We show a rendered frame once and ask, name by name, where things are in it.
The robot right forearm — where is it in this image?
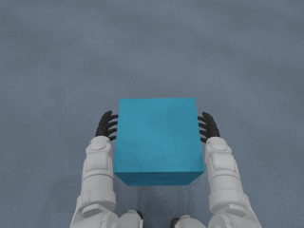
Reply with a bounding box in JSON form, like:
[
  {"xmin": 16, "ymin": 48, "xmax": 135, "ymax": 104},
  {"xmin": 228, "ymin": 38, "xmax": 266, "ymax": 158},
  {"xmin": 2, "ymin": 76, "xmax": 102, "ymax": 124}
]
[{"xmin": 204, "ymin": 137, "xmax": 262, "ymax": 228}]

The robot left shin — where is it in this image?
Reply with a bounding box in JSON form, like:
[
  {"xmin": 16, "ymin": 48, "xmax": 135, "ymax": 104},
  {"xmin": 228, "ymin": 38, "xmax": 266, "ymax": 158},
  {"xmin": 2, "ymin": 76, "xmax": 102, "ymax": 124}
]
[{"xmin": 127, "ymin": 210, "xmax": 139, "ymax": 216}]

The robot left thigh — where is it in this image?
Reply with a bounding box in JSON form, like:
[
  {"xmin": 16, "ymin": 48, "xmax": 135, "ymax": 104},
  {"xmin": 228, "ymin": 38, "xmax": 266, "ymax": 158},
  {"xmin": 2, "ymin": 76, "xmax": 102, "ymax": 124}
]
[{"xmin": 119, "ymin": 213, "xmax": 143, "ymax": 228}]

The robot right hand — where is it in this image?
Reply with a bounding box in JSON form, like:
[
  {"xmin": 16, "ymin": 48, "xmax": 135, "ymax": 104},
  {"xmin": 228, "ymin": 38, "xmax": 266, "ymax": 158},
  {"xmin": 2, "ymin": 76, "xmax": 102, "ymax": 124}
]
[{"xmin": 198, "ymin": 111, "xmax": 220, "ymax": 143}]

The robot left upper arm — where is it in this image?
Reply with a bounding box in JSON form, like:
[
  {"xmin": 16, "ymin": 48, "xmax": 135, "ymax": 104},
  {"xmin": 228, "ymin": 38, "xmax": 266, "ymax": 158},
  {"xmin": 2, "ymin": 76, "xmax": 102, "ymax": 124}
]
[{"xmin": 70, "ymin": 211, "xmax": 123, "ymax": 228}]

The robot right upper arm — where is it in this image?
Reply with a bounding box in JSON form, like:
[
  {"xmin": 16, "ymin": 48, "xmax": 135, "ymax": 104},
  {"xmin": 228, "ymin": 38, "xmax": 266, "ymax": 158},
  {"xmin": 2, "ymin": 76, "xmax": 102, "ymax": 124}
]
[{"xmin": 207, "ymin": 212, "xmax": 261, "ymax": 228}]

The carton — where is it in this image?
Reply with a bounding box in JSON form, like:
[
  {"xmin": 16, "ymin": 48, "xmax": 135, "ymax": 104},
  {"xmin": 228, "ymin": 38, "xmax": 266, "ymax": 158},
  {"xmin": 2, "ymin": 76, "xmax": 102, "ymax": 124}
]
[{"xmin": 113, "ymin": 98, "xmax": 205, "ymax": 186}]

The robot left forearm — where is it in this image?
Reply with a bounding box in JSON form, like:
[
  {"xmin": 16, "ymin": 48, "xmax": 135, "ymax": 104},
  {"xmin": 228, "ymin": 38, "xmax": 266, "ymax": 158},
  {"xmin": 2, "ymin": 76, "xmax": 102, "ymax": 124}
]
[{"xmin": 69, "ymin": 136, "xmax": 117, "ymax": 228}]

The robot left hand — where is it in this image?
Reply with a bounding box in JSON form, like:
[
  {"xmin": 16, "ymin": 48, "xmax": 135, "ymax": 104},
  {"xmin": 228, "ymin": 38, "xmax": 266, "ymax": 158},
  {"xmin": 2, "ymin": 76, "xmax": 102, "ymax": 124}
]
[{"xmin": 95, "ymin": 110, "xmax": 119, "ymax": 141}]

